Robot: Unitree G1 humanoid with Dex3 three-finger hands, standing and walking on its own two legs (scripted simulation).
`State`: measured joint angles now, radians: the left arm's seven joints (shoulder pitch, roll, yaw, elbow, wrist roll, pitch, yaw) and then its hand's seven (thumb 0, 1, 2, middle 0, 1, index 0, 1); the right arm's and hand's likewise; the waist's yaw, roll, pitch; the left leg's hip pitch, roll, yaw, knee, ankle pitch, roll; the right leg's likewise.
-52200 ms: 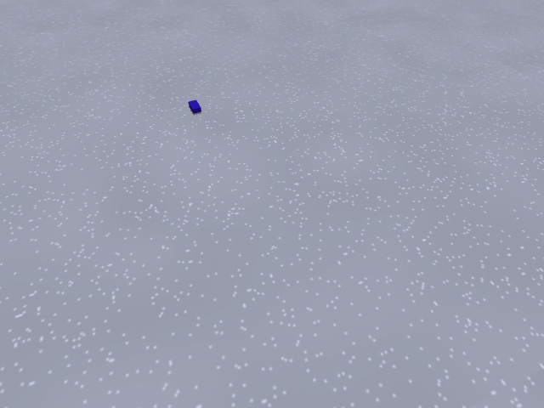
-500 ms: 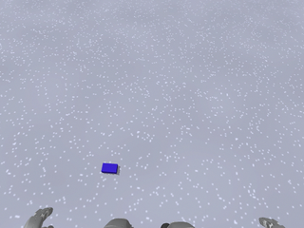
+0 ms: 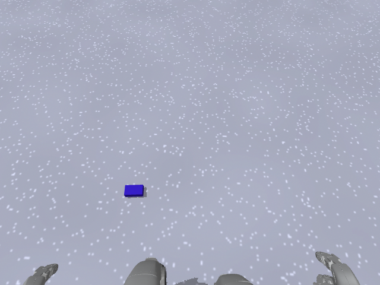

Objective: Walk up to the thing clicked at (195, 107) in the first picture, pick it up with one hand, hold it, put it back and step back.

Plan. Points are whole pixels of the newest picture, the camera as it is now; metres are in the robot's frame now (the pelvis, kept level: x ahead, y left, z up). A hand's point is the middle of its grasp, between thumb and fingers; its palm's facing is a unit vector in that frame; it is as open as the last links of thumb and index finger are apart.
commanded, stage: step back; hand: left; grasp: from above
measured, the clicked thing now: (134, 190) +0.55 +0.29 -0.74
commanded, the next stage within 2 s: none
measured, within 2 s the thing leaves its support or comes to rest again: neither
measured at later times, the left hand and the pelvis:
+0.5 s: hand out of the picture -0.04 +0.25 -0.14, palm faces +0.06 -0.94 -0.33, open 7.4 cm; pelvis -0.15 -0.02 +0.01, yaw +5 degrees
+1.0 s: hand out of the picture -0.25 +0.19 -0.11, palm faces +0.05 -0.90 -0.44, open 7.4 cm; pelvis -0.32 -0.08 +0.01, yaw +3 degrees
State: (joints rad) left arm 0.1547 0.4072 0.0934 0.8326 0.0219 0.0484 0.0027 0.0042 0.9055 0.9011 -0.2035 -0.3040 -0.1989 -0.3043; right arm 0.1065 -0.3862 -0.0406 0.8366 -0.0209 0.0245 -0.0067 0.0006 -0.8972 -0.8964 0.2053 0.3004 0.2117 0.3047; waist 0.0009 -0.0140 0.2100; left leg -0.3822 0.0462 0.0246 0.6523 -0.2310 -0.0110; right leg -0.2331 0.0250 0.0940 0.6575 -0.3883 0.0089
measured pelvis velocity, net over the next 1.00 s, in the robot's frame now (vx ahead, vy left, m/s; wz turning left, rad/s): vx -0.32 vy -0.08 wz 0.05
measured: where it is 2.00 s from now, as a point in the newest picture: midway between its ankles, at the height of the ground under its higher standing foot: outside the picture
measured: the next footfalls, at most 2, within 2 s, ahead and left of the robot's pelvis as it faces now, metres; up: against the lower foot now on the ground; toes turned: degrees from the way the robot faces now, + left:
left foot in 0.36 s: -0.10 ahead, +0.09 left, +0.00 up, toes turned +2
right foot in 0.78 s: -0.24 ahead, -0.19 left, +0.00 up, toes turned +4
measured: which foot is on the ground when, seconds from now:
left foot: down 0.00-0.02, up 0.04-0.34, down 0.36-0.82, up 0.84-1.00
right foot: down 0.00-0.38, up 0.40-0.76, down 0.78-1.00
